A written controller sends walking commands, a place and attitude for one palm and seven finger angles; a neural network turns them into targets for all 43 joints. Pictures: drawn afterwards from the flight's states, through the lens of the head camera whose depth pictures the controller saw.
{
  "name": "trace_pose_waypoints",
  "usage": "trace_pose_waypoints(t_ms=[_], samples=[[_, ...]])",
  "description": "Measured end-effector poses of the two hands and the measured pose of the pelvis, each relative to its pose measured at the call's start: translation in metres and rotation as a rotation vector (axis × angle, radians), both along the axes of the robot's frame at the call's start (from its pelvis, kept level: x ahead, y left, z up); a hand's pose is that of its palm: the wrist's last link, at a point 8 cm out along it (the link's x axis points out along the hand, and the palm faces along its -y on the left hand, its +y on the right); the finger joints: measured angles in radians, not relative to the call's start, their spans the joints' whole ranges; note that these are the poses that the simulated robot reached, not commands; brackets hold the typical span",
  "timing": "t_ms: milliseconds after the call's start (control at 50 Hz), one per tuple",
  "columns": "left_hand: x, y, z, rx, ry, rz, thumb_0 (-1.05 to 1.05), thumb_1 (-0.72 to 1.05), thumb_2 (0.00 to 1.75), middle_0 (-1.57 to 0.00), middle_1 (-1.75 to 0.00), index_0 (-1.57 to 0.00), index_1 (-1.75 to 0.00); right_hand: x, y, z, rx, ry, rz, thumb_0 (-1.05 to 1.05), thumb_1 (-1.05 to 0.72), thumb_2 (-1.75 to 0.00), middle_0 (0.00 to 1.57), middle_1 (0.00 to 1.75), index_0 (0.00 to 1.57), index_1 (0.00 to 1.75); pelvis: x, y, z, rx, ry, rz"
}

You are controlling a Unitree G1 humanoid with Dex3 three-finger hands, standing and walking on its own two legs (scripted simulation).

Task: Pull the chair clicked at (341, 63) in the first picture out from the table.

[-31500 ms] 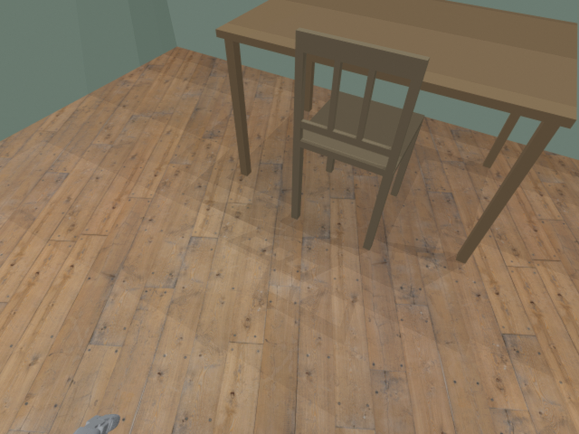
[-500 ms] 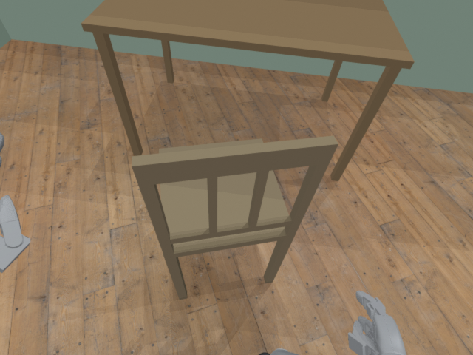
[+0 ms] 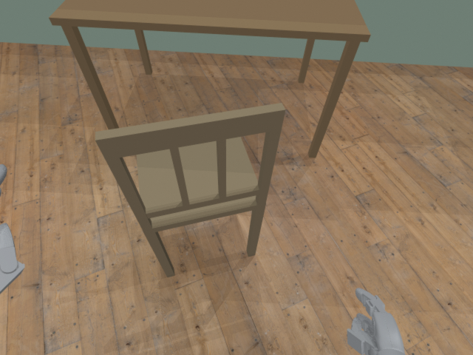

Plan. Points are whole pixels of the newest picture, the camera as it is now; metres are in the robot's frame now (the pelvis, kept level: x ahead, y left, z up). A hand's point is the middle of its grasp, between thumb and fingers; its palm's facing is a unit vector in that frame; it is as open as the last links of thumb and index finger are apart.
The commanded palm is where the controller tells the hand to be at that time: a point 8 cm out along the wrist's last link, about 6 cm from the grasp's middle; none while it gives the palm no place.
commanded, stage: stop stepping back and stand still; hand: left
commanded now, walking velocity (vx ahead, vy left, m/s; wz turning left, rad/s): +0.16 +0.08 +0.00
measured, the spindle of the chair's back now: (180, 177) +0.53 +0.15 -0.12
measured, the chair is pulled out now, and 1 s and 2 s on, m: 0.54 0.54 0.54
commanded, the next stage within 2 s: let the arm hang, fingers relaxed in 0.62 s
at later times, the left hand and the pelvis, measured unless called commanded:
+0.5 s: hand out of the picture +0.13 +0.26 +0.14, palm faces +0.42 -0.80 -0.43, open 7.4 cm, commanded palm +0.06 +0.30 +0.17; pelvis -0.07 +0.00 -0.01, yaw +1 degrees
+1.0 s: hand out of the picture +0.02 +0.13 -0.16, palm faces +0.09 -0.99 -0.11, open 7.3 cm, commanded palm none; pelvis -0.07 -0.02 -0.02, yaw +4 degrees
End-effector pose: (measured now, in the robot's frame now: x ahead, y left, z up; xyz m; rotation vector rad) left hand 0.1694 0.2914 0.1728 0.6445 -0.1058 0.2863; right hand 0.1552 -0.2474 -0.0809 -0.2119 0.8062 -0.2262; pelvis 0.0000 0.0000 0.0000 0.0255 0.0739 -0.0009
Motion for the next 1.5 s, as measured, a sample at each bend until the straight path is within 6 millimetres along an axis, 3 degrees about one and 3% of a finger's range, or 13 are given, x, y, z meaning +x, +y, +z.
trace_pose_waypoints(t_ms=[100,260,480,600,720,740,780,860,920,980,1060,1320,1500], samples=[[-0.037,0.004,-0.001,-0.028,-0.074,0.021,0.01,0.88,0.90,-0.22,-0.30,-0.22,-0.31,-0.025,-0.009,0.005,-0.067,-0.001,0.016,0.02,-0.90,-0.90,0.20,0.30,0.20,0.30,-0.020,-0.001,-0.007,-0.014,-0.045,0.030],[-0.078,0.005,0.023,-0.007,-0.236,0.115,0.01,0.88,0.90,-0.22,-0.30,-0.22,-0.31,-0.046,0.005,-0.003,0.022,-0.086,0.088,0.01,-0.90,-0.90,0.20,0.30,0.20,0.30,-0.040,-0.009,-0.009,-0.031,-0.117,0.035],[-0.078,0.004,-0.015,-0.139,-0.159,0.083,0.01,0.89,0.90,-0.21,-0.30,-0.21,-0.31,-0.091,0.007,-0.003,-0.007,-0.033,0.070,0.02,-0.90,-0.89,0.20,0.30,0.20,0.30,-0.069,-0.003,-0.010,-0.040,-0.089,0.033],[-0.090,0.003,0.010,-0.013,-0.162,0.023,0.02,0.88,0.90,-0.22,-0.30,-0.22,-0.31,-0.111,0.007,-0.004,0.030,-0.029,0.025,0.02,-0.90,-0.89,0.20,0.30,0.20,0.30,-0.065,-0.004,-0.006,-0.035,-0.078,0.031],[-0.087,0.008,0.026,0.054,-0.206,0.084,0.01,0.88,0.90,-0.21,-0.30,-0.22,-0.31,-0.109,0.008,-0.024,0.065,0.041,0.077,0.02,-0.90,-0.89,0.20,0.30,0.20,0.30,-0.068,-0.012,-0.009,-0.050,-0.068,0.030],[-0.083,0.008,0.018,0.049,-0.168,0.092,0.01,0.89,0.90,-0.21,-0.30,-0.21,-0.31,-0.108,0.007,-0.028,0.077,0.052,0.090,0.01,-0.90,-0.89,0.20,0.30,0.20,0.30,-0.070,-0.013,-0.008,-0.058,-0.062,0.044],[-0.073,0.011,-0.024,-0.035,0.002,0.129,0.01,0.89,0.90,-0.21,-0.30,-0.21,-0.30,-0.107,0.005,-0.039,0.103,0.090,0.108,0.01,-0.90,-0.89,0.20,0.30,0.20,0.30,-0.073,-0.012,-0.009,-0.050,-0.055,0.061],[-0.075,-0.005,-0.158,-0.318,0.454,0.218,0.00,0.90,0.90,-0.20,-0.30,-0.20,-0.30,-0.114,0.002,-0.056,0.112,0.160,0.106,0.01,-0.90,-0.89,0.20,0.30,0.20,0.30,-0.072,-0.010,-0.017,-0.026,-0.057,0.078],[-0.107,-0.046,-0.251,-0.496,0.799,0.225,0.01,0.91,0.90,-0.19,-0.30,-0.20,-0.30,-0.127,0.000,-0.062,0.091,0.218,0.099,0.01,-0.90,-0.89,0.20,0.30,0.20,0.30,-0.072,-0.011,-0.022,-0.024,-0.061,0.075],[-0.156,-0.098,-0.306,-0.635,1.081,0.202,0.01,0.91,0.90,-0.20,-0.30,-0.20,-0.30,-0.146,-0.002,-0.057,0.068,0.301,0.087,0.01,-0.91,-0.89,0.20,0.30,0.20,0.30,-0.073,-0.016,-0.018,-0.021,-0.072,0.060],[-0.176,-0.106,-0.317,-0.735,1.076,0.272,-0.08,1.00,0.90,-0.21,-0.30,-0.21,-0.30,-0.174,-0.005,-0.051,0.037,0.427,0.088,0.01,-0.90,-0.89,0.20,0.30,0.20,0.30,-0.078,-0.024,-0.012,-0.028,-0.075,0.077],[-0.243,-0.069,-0.303,-0.578,1.276,0.424,-0.02,0.93,0.90,-0.20,-0.30,-0.20,-0.30,-0.229,0.004,-0.071,0.131,0.555,0.025,0.01,-0.91,-0.89,0.20,0.30,0.20,0.30,-0.085,-0.023,-0.003,-0.028,-0.104,0.070],[-0.273,-0.084,-0.307,-0.610,1.345,0.447,0.00,0.91,0.90,-0.20,-0.30,-0.20,-0.30,-0.251,0.014,-0.073,0.167,0.605,0.020,0.01,-0.91,-0.89,0.20,0.30,0.20,0.30,-0.089,-0.025,-0.002,-0.024,-0.107,0.061]])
